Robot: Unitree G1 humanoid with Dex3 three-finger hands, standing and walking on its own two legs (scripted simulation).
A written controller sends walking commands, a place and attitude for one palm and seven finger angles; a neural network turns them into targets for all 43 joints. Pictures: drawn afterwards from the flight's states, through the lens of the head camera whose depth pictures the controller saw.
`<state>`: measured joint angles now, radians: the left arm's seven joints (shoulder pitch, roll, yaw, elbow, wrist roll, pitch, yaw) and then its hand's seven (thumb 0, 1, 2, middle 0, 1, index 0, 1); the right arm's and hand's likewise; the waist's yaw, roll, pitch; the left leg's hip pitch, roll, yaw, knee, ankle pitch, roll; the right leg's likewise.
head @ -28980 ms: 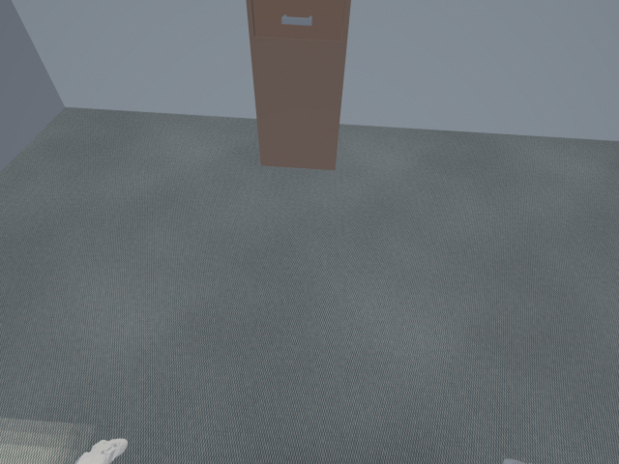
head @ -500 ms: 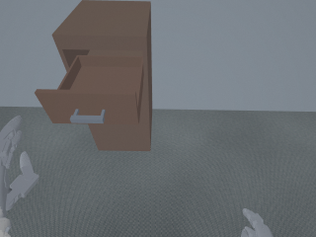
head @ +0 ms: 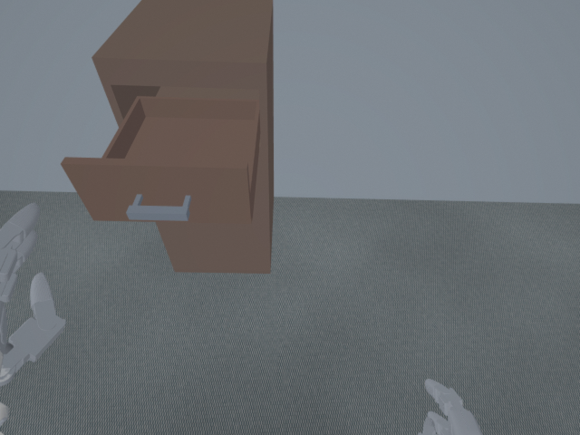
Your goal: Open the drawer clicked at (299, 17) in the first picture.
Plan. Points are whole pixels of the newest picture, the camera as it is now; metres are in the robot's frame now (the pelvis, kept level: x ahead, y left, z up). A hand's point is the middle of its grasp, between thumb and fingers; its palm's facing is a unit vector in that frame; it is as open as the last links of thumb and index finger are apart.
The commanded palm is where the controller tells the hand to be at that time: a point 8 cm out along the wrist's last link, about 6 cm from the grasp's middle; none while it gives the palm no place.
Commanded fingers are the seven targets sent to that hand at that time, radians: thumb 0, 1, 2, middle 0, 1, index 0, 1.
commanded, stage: let the arm hang, fingers relaxed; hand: left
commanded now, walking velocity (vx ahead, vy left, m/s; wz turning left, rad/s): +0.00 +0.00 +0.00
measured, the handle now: (161, 206) +0.53 +0.27 -0.04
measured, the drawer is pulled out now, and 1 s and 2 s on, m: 0.29 0.29 0.29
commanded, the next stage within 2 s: look to check the result in 1.12 s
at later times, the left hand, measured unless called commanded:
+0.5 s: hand out of the picture +0.01 +0.21 -0.17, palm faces +0.04 -0.98 -0.21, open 7.1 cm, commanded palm none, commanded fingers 0.00 0.90 0.90 -0.20 -0.30 -0.20 -0.30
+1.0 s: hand out of the picture +0.05 +0.20 -0.17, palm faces +0.03 -0.98 -0.21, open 7.3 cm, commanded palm none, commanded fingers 0.00 0.90 0.90 -0.20 -0.30 -0.20 -0.30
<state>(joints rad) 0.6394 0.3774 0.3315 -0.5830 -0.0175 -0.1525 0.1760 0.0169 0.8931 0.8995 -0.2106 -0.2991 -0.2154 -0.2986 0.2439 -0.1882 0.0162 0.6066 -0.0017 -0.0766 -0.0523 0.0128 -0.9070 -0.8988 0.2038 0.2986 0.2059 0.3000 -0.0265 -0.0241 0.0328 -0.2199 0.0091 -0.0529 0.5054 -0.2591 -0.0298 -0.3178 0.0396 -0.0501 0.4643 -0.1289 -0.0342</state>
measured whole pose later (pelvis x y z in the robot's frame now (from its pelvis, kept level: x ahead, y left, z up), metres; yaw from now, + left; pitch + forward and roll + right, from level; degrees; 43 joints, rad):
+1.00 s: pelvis +0.03 +0.02 +0.01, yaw -1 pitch -3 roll +0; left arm 0.25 0.14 0.03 1.11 0.02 0.01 0.04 0.01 0.94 0.90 -0.20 -0.30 -0.20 -0.30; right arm 0.34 -0.11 0.00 1.09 -0.01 0.00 -0.04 0.01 -0.91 -0.90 0.20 0.30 0.20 0.30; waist -0.01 0.01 0.05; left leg -0.10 -0.01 -0.03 0.42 -0.27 0.00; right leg -0.22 0.02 -0.02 0.42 -0.15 -0.03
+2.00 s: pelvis +0.05 +0.02 +0.01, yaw -1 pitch -2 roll +0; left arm 0.24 0.14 0.03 1.13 0.02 0.00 0.04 0.01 0.92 0.90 -0.20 -0.30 -0.20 -0.30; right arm 0.33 -0.12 -0.01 1.11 -0.01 0.00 -0.05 0.00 -0.91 -0.90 0.20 0.30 0.20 0.30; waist -0.01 0.02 0.08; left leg -0.08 0.00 -0.03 0.40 -0.29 -0.01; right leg -0.20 0.04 -0.03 0.40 -0.17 -0.04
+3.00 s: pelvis +0.06 +0.02 +0.01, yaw -1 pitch -2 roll +0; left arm 0.22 0.16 0.03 1.13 0.01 -0.01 0.03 0.00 0.91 0.90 -0.20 -0.30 -0.20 -0.30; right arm 0.29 -0.15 -0.02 1.11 -0.01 0.00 -0.05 0.00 -0.91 -0.90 0.20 0.30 0.20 0.30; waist -0.01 0.02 0.08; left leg -0.05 0.01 -0.03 0.37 -0.28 -0.01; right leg -0.18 0.04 -0.02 0.39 -0.17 -0.04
